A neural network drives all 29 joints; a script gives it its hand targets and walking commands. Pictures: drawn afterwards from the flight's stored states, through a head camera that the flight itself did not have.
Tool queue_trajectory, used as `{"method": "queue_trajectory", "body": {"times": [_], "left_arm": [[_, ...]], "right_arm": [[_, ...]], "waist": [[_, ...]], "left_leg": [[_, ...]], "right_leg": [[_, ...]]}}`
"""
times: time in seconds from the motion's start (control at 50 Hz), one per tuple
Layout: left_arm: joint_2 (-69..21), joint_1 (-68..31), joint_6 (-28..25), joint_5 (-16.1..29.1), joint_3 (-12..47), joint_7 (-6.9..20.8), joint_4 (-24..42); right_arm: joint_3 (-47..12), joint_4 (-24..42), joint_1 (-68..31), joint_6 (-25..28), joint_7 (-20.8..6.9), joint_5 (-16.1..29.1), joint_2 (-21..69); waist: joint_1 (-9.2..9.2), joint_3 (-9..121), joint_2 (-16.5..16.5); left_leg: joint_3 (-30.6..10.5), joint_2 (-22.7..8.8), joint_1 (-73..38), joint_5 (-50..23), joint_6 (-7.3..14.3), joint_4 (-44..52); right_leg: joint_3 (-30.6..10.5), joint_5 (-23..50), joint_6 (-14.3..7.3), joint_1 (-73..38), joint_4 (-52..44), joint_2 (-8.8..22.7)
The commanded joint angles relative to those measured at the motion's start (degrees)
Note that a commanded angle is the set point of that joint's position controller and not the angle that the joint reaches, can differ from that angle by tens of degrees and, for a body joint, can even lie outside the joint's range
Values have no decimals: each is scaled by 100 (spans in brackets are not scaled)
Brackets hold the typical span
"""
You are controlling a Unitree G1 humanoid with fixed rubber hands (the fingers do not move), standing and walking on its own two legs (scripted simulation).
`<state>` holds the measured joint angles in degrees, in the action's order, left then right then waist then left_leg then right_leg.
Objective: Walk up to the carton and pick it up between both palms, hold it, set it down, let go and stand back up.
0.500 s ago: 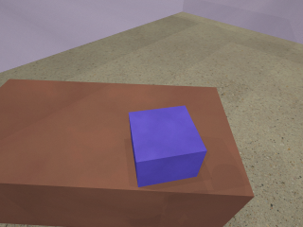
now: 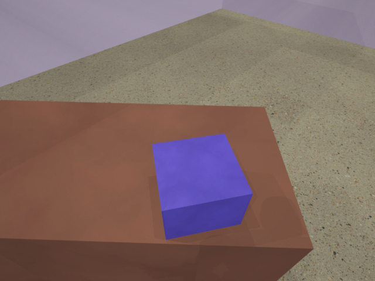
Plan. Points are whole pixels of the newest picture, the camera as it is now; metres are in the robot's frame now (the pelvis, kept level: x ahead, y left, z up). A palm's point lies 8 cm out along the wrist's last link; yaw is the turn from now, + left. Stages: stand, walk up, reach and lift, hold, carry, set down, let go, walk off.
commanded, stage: stand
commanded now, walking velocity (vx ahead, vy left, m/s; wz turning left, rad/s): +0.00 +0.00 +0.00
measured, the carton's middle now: (196, 184) +0.44 +0.00 -0.11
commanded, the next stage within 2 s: none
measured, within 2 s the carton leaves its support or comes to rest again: neither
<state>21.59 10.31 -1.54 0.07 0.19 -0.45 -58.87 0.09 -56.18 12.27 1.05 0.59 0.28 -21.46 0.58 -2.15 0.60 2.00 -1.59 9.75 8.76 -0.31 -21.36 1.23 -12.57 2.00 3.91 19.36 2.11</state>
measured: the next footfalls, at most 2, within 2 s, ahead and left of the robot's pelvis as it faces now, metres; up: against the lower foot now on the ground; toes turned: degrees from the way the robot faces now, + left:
none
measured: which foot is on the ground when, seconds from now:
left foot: down 0.00-1.00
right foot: down 0.00-1.00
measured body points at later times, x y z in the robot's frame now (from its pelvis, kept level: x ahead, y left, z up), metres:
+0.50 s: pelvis +0.01 +0.00 +0.00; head +0.01 +0.00 +0.45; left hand +0.08 +0.31 -0.13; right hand +0.09 -0.32 -0.12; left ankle +0.03 +0.12 -0.75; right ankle -0.02 -0.14 -0.75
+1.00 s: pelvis +0.02 +0.00 +0.00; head +0.02 +0.00 +0.45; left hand +0.08 +0.31 -0.13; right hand +0.09 -0.32 -0.12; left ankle +0.03 +0.12 -0.75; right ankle -0.02 -0.14 -0.75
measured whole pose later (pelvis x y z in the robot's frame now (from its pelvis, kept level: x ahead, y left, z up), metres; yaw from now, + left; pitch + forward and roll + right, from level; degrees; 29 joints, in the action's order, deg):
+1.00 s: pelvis +0.02 +0.00 +0.00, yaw +0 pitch -2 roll +0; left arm 21.5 10.0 -1.4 0.2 -0.3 -1.3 -61.4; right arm 0.7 -59.3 10.4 1.1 0.9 0.0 -21.7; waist 0.2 -2.0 0.5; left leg 1.9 -1.3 7.3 8.7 -0.6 -18.4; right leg 1.5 -12.8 1.8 1.6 16.9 2.3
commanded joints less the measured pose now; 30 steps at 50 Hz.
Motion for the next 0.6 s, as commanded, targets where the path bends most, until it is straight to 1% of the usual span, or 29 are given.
{"method": "queue_trajectory", "body": {"times": [0.0,0.04,0.06,0.08,0.1,0.14,0.18,0.2,0.22,0.24,0.26,0.28,0.3,0.32,0.34,0.36,0.38,0.4,0.42,0.44,0.46,0.48,0.5,0.52,0.54,0.58], "left_arm": [[1018,38,-55,6,-201,-35,116],[1094,-80,-70,0,-223,-60,135],[1072,-63,-65,15,-230,-51,119],[1016,-98,-58,16,-197,-64,128],[974,-54,-56,29,-192,-74,95],[1090,-103,-54,12,-217,-69,78],[1032,-62,-51,9,-206,-66,56],[1015,-49,-59,15,-201,-75,34],[994,-106,-71,11,-189,-70,37],[1076,-129,-50,25,-199,-82,28],[1027,-191,-35,3,-205,-77,36],[1030,-113,-26,4,-198,-76,11],[1044,-103,-54,0,-207,-75,12],[1018,-24,-57,17,-196,-64,-29],[1025,-59,-54,7,-202,-75,-24],[1031,-126,-55,14,-215,-75,-7],[1077,-15,-69,11,-223,-78,-30],[1074,-84,-69,0,-238,-70,-7],[1079,-34,-62,12,-228,-80,-42],[1026,-23,-74,-10,-217,-74,-26],[1045,17,-60,4,-232,-81,-52],[1063,-54,-67,8,-239,-95,-44],[1059,-18,-63,1,-228,-86,-46],[1060,-57,-69,3,-230,-85,-19],[986,-56,-60,8,-204,-82,-12],[991,-121,-54,12,-215,-77,8]], "right_arm": [[220,225,-37,66,42,14,-1029],[224,209,-91,68,43,-10,-1014],[207,195,-33,82,42,-4,-1046],[226,183,-78,64,56,-12,-1037],[213,147,-147,70,59,-16,-1010],[239,174,-192,76,58,-11,-1045],[246,137,-155,69,59,14,-1071],[242,82,-94,85,62,3,-1064],[230,92,-131,85,64,-6,-1065],[246,68,-163,71,69,-10,-1118],[254,107,-219,71,74,5,-1033],[225,56,-125,59,75,0,-1007],[222,83,-223,54,70,7,-990],[242,86,-156,53,60,-9,-1062],[253,65,-182,56,62,-20,-1052],[255,86,-257,59,65,-16,-1046],[242,77,-206,49,64,-34,-1042],[268,92,-252,66,58,-21,-1071],[255,66,-175,77,51,-19,-1073],[257,33,-166,75,60,-9,-1024],[271,45,-202,83,64,-19,-1088],[271,79,-276,78,66,-20,-1044],[243,56,-214,77,60,-18,-1024],[272,22,-137,79,47,-5,-1072],[280,-4,-186,67,65,-4,-1137],[267,57,-245,57,89,-35,-1090]], "waist": [[-36,170,-165],[1,75,-38],[-20,176,-34],[-22,87,-41],[-69,244,-163],[-40,221,-30],[-18,107,-181],[-27,153,-122],[-13,97,-48],[-17,179,-74],[-9,81,-52],[-18,45,64],[-49,38,-5],[-32,86,-108],[-30,28,-59],[-34,-6,-152],[-33,83,-101],[-51,-19,-96],[-26,21,-106],[-47,34,-6],[-57,26,-98],[-44,61,-83],[-45,136,-102],[-17,171,25],[-59,88,-63],[-16,91,-46]], "left_leg": [[-511,-602,-342,-825,96,289],[-550,-621,-243,-931,112,333],[-519,-620,-329,-984,116,353],[-537,-639,-308,-1023,128,308],[-523,-617,-372,-984,125,335],[-500,-612,-386,-1015,117,341],[-484,-618,-343,-969,143,355],[-545,-643,-380,-1077,137,365],[-480,-609,-383,-995,114,386],[-476,-636,-423,-913,144,380],[-518,-627,-400,-889,114,414],[-534,-632,-383,-804,117,448],[-528,-647,-361,-833,125,451],[-474,-584,-404,-657,133,471],[-507,-599,-365,-663,126,497],[-500,-598,-313,-743,115,517],[-490,-608,-367,-694,146,506],[-501,-579,-266,-705,119,524],[-526,-600,-316,-650,144,529],[-526,-630,-360,-741,138,550],[-549,-628,-372,-700,164,537],[-538,-613,-377,-769,149,504],[-540,-643,-450,-789,145,506],[-523,-613,-456,-776,145,486],[-541,-628,-369,-803,155,487],[-529,-625,-391,-786,159,512]], "right_leg": [[-386,534,-192,261,-441,535],[-392,658,-184,231,-431,545],[-368,581,-186,219,-406,540],[-381,618,-205,257,-401,557],[-389,591,-205,138,-439,565],[-331,640,-196,146,-428,551],[-388,762,-199,171,-476,575],[-383,729,-203,161,-441,570],[-373,738,-198,226,-464,572],[-371,665,-196,188,-489,568],[-319,587,-191,250,-484,554],[-324,552,-195,248,-529,550],[-341,537,-186,239,-546,564],[-379,474,-211,234,-554,575],[-337,477,-214,245,-545,573],[-364,497,-207,218,-577,585],[-344,472,-213,204,-565,594],[-350,508,-198,169,-562,580],[-364,472,-217,180,-579,586],[-328,461,-216,227,-543,590],[-342,395,-229,236,-566,600],[-363,542,-223,245,-563,593],[-327,486,-222,202,-546,601],[-331,517,-219,230,-557,580],[-318,483,-223,230,-562,584],[-338,536,-238,241,-566,608]]}}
